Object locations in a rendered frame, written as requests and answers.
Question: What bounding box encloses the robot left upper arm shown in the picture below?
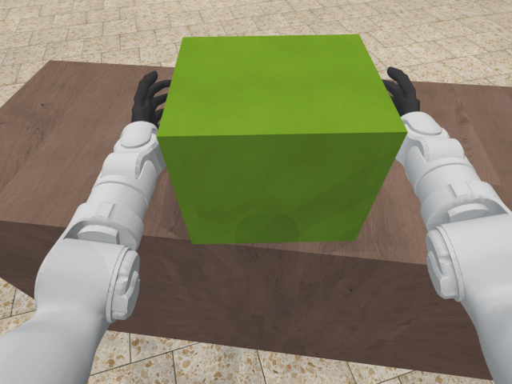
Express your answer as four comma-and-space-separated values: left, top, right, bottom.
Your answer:
0, 238, 140, 384

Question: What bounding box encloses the right robot hand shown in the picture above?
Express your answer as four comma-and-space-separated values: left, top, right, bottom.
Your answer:
382, 66, 420, 117

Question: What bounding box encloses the robot right upper arm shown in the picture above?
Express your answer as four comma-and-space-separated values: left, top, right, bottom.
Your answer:
426, 214, 512, 384

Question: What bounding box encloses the left robot hand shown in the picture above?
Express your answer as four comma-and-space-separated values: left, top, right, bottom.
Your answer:
131, 70, 171, 128

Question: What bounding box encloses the carton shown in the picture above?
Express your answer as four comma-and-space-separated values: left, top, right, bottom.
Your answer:
157, 34, 408, 244

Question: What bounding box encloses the pedestal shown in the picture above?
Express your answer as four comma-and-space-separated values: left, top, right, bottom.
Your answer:
0, 60, 512, 381

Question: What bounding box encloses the right robot forearm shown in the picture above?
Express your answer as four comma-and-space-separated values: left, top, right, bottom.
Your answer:
395, 112, 512, 232

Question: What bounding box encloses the left robot forearm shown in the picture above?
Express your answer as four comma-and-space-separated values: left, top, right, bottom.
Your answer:
34, 121, 166, 309

